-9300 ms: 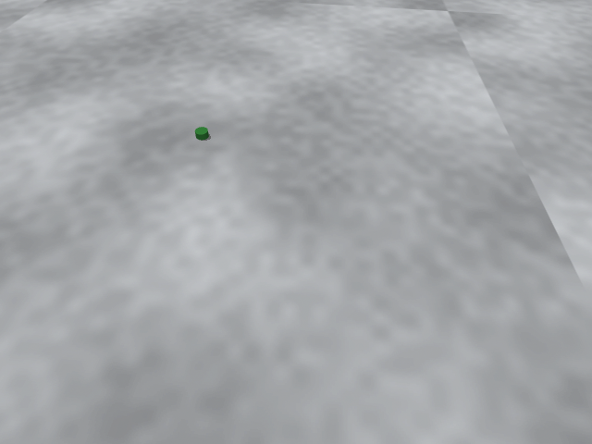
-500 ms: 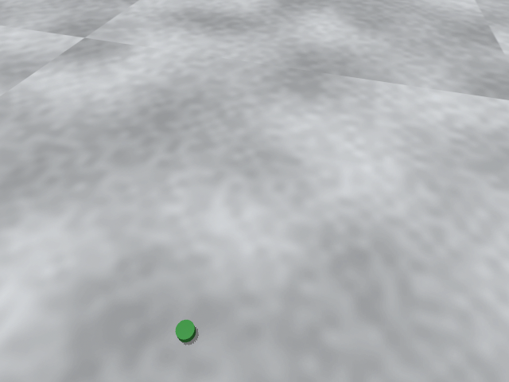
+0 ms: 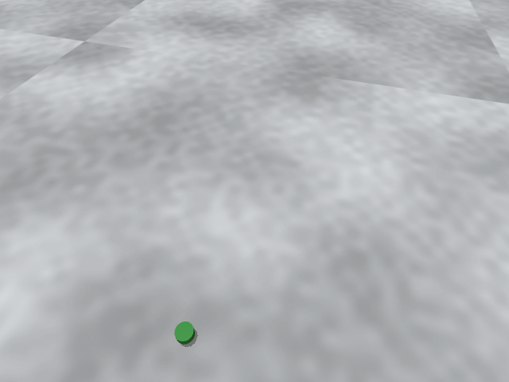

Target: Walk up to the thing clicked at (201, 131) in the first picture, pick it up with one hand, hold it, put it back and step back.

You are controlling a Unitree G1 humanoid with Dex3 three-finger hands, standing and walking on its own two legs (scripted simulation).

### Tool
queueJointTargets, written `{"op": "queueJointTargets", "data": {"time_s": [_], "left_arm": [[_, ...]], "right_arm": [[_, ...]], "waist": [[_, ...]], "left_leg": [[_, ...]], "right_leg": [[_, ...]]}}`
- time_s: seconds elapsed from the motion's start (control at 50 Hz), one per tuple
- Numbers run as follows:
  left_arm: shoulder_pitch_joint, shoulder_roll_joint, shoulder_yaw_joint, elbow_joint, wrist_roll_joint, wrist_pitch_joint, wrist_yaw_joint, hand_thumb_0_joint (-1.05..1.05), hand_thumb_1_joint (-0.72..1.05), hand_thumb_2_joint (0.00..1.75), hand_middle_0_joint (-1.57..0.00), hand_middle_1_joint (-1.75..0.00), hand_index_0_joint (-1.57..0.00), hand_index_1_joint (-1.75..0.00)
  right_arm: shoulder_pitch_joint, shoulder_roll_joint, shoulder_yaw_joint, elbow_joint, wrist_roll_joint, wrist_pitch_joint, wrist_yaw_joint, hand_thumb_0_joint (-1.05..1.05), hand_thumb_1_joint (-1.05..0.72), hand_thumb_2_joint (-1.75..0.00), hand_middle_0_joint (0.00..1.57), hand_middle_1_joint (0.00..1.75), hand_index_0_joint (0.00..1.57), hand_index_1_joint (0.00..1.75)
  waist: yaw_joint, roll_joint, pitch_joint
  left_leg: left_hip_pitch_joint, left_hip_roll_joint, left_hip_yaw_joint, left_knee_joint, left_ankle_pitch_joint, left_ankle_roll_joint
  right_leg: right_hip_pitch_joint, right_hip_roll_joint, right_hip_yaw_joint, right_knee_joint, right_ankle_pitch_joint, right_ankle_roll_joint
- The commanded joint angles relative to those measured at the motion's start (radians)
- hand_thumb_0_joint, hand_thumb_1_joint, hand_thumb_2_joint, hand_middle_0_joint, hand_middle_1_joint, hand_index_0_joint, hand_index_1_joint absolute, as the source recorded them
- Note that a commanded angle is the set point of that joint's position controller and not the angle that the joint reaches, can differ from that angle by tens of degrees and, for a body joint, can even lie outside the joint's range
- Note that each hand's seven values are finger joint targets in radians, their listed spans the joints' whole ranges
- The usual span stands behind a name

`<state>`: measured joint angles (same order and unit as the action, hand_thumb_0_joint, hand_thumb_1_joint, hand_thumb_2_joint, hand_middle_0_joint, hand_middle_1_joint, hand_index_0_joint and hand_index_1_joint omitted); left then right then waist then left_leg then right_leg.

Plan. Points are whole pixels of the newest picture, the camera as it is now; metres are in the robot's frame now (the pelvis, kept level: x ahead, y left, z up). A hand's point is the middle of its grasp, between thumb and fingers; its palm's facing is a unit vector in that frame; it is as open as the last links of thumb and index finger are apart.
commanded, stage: rise first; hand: left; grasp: from above
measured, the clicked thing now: (184, 332) +0.42 +0.26 -0.77
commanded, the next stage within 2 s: none
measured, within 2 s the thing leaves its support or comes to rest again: neither
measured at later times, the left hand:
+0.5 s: hand out of the picture +0.13 +0.27 -0.20, palm faces -0.10 -0.90 -0.43, open 13.2 cm
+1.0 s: hand out of the picture +0.17 +0.29 -0.35, palm faces -0.38 -0.63 -0.68, open 13.9 cm
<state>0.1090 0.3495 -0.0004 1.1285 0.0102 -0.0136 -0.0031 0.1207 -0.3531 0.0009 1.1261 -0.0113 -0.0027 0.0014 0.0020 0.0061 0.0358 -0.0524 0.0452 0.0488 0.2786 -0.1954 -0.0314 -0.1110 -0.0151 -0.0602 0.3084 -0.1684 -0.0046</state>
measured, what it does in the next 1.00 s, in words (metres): lowers itself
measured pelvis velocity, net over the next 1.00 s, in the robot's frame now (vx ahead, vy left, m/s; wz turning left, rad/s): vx -0.05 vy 0.02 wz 0.02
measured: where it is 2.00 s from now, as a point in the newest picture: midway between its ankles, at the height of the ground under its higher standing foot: outside the picture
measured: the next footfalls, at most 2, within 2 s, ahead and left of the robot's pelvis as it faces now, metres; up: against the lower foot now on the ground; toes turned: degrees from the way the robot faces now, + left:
none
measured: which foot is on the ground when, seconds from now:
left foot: down 0.00-1.00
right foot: down 0.00-1.00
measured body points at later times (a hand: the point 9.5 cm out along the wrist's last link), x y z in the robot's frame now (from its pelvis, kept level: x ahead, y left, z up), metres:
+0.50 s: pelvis -0.02 +0.02 -0.06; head +0.06 +0.02 +0.39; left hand +0.13 +0.31 -0.18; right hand +0.10 -0.24 -0.16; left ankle -0.03 +0.14 -0.75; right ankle +0.00 -0.11 -0.75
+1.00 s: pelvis -0.05 +0.02 -0.20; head +0.10 +0.04 +0.22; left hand +0.19 +0.32 -0.31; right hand +0.15 -0.23 -0.30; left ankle -0.03 +0.14 -0.75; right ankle +0.00 -0.11 -0.75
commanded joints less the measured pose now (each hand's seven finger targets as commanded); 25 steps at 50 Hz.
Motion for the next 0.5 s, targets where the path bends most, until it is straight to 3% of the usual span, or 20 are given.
{"op": "queueJointTargets", "data": {"time_s": [0.0,0.02,0.04,0.06,0.08,0.12,0.16,0.22,0.24,0.28,0.32,0.38,0.4,0.48], "left_arm": [[-0.45,0.092,0.058,-0.33,-0.043,-0.097,0.031,0.0,0.66,0.95,-0.19,-0.54,-0.16,-0.54],[-0.241,0.23,0.137,-0.162,-0.013,-0.054,0.036,0.0,0.58,0.95,-0.18,-0.62,-0.16,-0.62],[-0.221,0.226,0.144,-0.11,0.005,-0.035,0.026,0.0,0.5,0.96,-0.17,-0.7,-0.15,-0.7],[-0.298,0.231,0.149,-0.135,0.027,-0.04,0.011,0.0,0.42,0.96,-0.16,-0.78,-0.15,-0.78],[-0.287,0.252,0.173,-0.13,0.055,-0.052,0.003,0.0,0.34,0.97,-0.13,-0.84,-0.13,-0.84],[-0.108,0.209,0.189,-0.093,0.102,-0.034,-0.008,0.0,0.18,0.98,-0.09,-0.98,-0.11,-0.96],[-0.065,0.197,0.202,-0.161,0.122,-0.02,0.002,0.0,0.02,1.01,-0.08,-1.03,-0.09,-1.01],[-0.075,0.15,0.173,-0.236,0.133,0.038,0.021,0.0,-0.22,1.03,-0.06,-1.05,-0.06,-1.04],[-0.108,0.175,0.186,-0.274,0.142,0.052,0.028,0.0,-0.3,1.03,-0.08,-1.05,-0.08,-1.05],[-0.115,0.164,0.183,-0.283,0.156,0.071,0.038,0.0,-0.44,1.02,-0.07,-1.07,-0.07,-1.07],[-0.087,0.121,0.166,-0.312,0.163,0.074,0.037,0.0,-0.5,1.02,-0.07,-1.07,-0.06,-1.07],[-0.075,0.158,0.2,-0.416,0.185,0.059,0.046,0.0,-0.54,1.01,-0.08,-1.08,-0.07,-1.08],[-0.049,0.138,0.184,-0.42,0.196,0.06,0.045,0.0,-0.54,1.01,-0.08,-1.08,-0.07,-1.09],[0.002,0.137,0.185,-0.552,0.245,0.071,0.053,0.0,-0.57,1.03,-0.08,-1.07,-0.07,-1.08]], "right_arm": [[0.026,-0.068,-0.004,-0.286,0.072,-0.072,-0.04,0.0,-0.91,-0.9,0.2,0.3,0.2,0.3],[0.062,-0.102,-0.024,-0.284,0.074,-0.059,-0.05,0.0,-0.9,-0.9,0.2,0.3,0.2,0.3],[0.078,-0.095,-0.032,-0.3,0.066,-0.055,-0.048,0.0,-0.91,-0.9,0.2,0.3,0.2,0.3],[0.085,-0.09,-0.042,-0.331,0.062,-0.057,-0.047,0.0,-0.91,-0.9,0.2,0.3,0.2,0.3],[0.092,-0.093,-0.06,-0.353,0.048,-0.064,-0.048,0.0,-0.9,-0.9,0.2,0.3,0.2,0.3],[0.139,-0.082,-0.078,-0.382,0.032,-0.073,-0.04,0.0,-0.89,-0.9,0.2,0.3,0.2,0.3],[0.146,-0.07,-0.084,-0.433,0.034,-0.077,-0.036,0.0,-0.92,-0.91,0.2,0.3,0.2,0.3],[0.124,-0.065,-0.088,-0.489,0.04,-0.082,-0.036,0.0,-0.9,-0.9,0.2,0.3,0.2,0.3],[0.117,-0.065,-0.09,-0.507,0.042,-0.082,-0.036,0.0,-0.91,-0.9,0.2,0.3,0.2,0.3],[0.1,-0.059,-0.088,-0.532,0.036,-0.093,-0.035,0.0,-0.89,-0.9,0.2,0.3,0.2,0.3],[0.12,-0.054,-0.092,-0.545,0.031,-0.111,-0.034,0.0,-0.87,-0.89,0.2,0.3,0.2,0.3],[0.128,-0.047,-0.098,-0.562,0.025,-0.133,-0.032,0.0,-0.87,-0.89,0.2,0.3,0.2,0.3],[0.125,-0.044,-0.097,-0.574,0.024,-0.137,-0.03,0.0,-0.87,-0.89,0.2,0.3,0.2,0.3],[0.12,-0.04,-0.102,-0.609,0.023,-0.151,-0.032,0.0,-0.87,-0.89,0.2,0.3,0.2,0.3]], "waist": [[-0.084,-0.026,0.008],[-0.047,-0.027,-0.006],[-0.039,-0.045,-0.041],[-0.036,-0.053,-0.077],[-0.023,-0.042,-0.156],[0.011,-0.003,-0.239],[0.033,0.029,-0.289],[0.001,0.02,-0.246],[-0.002,0.002,-0.248],[-0.006,-0.015,-0.224],[-0.02,-0.018,-0.251],[-0.003,0.007,-0.302],[-0.012,0.0,-0.289],[-0.011,0.03,-0.332]], "left_leg": [[-0.167,-0.052,0.015,0.061,-0.001,0.056],[-0.186,-0.053,0.017,0.071,-0.005,0.052],[-0.218,-0.056,0.012,0.106,0.006,0.053],[-0.234,-0.052,0.006,0.137,0.013,0.055],[-0.244,-0.057,0.006,0.177,0.037,0.054],[-0.299,-0.063,-0.002,0.241,0.101,0.043],[-0.307,-0.072,0.0,0.258,0.127,0.036],[-0.325,-0.064,-0.011,0.27,0.097,0.035],[-0.338,-0.061,-0.014,0.285,0.082,0.036],[-0.396,-0.055,-0.017,0.337,0.044,0.035],[-0.423,-0.05,-0.02,0.395,0.031,0.034],[-0.496,-0.052,-0.023,0.486,0.033,0.035],[-0.518,-0.047,-0.029,0.502,0.02,0.033],[-0.585,-0.044,-0.037,0.576,-0.014,0.032]], "right_leg": [[-0.133,-0.006,0.034,0.007,0.02,0.004],[-0.123,0.0,0.023,0.018,-0.011,-0.002],[-0.134,-0.002,0.022,0.047,-0.009,-0.008],[-0.142,-0.003,0.021,0.088,0.008,-0.007],[-0.132,-0.01,0.029,0.13,0.047,-0.006],[-0.133,-0.007,0.023,0.21,0.102,-0.014],[-0.125,-0.004,0.026,0.233,0.118,-0.016],[-0.189,0.005,0.015,0.236,0.075,-0.016],[-0.21,0.008,0.013,0.242,0.054,-0.015],[-0.28,0.011,0.011,0.286,0.006,-0.013],[-0.337,0.013,0.008,0.347,-0.01,-0.013],[-0.391,0.005,0.014,0.435,-0.008,-0.011],[-0.422,0.007,0.011,0.458,-0.024,-0.012],[-0.497,0.004,0.017,0.531,-0.055,-0.013]]}}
